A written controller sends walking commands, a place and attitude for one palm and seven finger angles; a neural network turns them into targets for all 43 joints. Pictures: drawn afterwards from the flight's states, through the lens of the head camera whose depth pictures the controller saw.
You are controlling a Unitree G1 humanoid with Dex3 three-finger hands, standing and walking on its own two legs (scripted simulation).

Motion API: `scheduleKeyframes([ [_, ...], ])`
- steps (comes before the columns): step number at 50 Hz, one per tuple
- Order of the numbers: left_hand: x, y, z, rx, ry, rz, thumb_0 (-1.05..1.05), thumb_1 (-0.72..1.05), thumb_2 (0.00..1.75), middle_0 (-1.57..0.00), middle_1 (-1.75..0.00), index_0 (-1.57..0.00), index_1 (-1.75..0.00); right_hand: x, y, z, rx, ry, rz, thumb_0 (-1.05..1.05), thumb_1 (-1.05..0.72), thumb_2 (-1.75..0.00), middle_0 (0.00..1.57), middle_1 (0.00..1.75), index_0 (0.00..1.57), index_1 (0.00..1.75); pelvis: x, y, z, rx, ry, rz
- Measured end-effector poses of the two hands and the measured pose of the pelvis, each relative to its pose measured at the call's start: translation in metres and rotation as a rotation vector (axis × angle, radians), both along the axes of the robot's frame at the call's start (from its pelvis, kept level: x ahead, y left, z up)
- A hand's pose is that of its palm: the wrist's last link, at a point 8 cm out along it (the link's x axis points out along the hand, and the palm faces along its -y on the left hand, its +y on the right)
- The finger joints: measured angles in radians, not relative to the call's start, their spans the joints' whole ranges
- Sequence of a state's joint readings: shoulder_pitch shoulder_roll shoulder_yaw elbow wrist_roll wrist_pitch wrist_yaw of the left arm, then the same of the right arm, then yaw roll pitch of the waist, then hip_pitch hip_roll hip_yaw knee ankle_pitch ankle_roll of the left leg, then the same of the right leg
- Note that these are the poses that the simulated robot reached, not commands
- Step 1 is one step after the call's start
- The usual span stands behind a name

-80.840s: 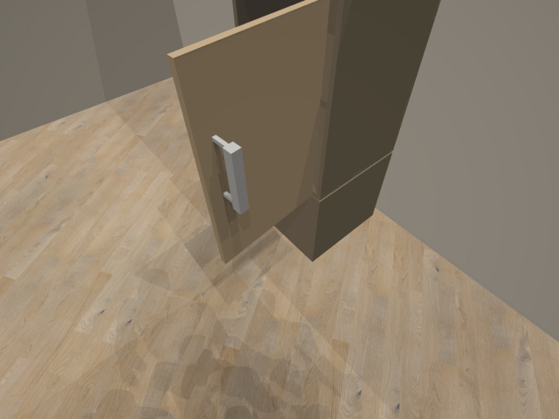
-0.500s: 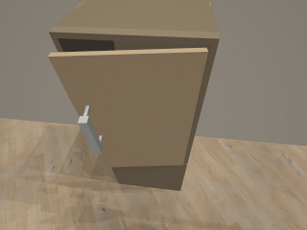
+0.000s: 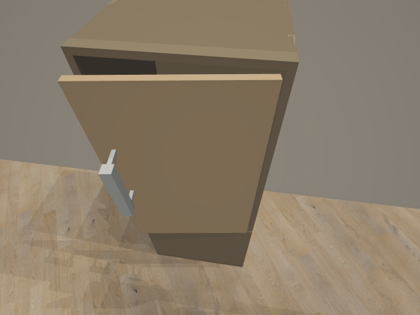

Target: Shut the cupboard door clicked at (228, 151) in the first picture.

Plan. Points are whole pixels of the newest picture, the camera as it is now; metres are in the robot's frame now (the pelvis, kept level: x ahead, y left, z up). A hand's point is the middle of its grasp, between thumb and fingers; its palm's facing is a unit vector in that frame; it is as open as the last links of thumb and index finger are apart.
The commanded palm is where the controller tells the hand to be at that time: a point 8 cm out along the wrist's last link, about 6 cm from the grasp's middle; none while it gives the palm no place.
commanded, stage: come to a stop and stand still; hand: left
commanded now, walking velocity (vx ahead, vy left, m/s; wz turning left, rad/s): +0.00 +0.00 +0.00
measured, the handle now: (121, 184) +0.38 +0.24 -0.01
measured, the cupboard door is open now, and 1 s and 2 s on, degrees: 8 8 8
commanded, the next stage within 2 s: look again from close up in 0.06 s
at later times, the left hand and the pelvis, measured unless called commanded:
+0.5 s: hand out of the picture -0.01 +0.15 -0.17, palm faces +0.04 -0.98 -0.19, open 7.3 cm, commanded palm none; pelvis +0.00 -0.01 +0.00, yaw +0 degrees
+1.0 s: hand out of the picture -0.03 +0.15 -0.17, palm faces +0.06 -0.98 -0.20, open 7.3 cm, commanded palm none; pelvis -0.01 -0.01 +0.00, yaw +0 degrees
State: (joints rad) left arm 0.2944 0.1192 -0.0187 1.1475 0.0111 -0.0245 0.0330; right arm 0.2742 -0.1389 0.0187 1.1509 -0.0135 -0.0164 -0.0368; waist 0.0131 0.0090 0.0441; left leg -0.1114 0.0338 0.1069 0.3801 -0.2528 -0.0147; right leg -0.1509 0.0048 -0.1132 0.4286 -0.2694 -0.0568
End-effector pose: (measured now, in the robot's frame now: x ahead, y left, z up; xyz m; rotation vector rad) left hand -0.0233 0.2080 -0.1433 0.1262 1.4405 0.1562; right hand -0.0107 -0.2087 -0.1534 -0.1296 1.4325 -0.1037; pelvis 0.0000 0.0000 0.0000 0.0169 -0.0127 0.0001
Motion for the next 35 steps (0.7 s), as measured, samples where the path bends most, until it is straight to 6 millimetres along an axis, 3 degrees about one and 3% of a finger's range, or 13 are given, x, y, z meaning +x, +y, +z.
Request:
scheduleKeyframes([
  [17,0.008,-0.004,0.002,0.017,-0.012,0.004,0.01,0.92,0.9,-0.2,-0.3,-0.2,-0.3,-0.003,-0.002,-0.002,0.018,0.019,-0.006,0.01,-0.92,-0.9,0.19,0.3,0.2,0.3,0.004,-0.009,0.0,0.001,-0.002,0.002],
  [35,-0.002,-0.014,0.0,0.0,-0.004,0.02,0.01,0.92,0.9,-0.2,-0.3,-0.2,-0.3,-0.008,-0.003,-0.001,0.021,0.027,-0.007,0.0,-0.92,-0.9,0.19,0.3,0.2,0.3,0.002,-0.014,0.0,0.001,-0.005,0.007],
])
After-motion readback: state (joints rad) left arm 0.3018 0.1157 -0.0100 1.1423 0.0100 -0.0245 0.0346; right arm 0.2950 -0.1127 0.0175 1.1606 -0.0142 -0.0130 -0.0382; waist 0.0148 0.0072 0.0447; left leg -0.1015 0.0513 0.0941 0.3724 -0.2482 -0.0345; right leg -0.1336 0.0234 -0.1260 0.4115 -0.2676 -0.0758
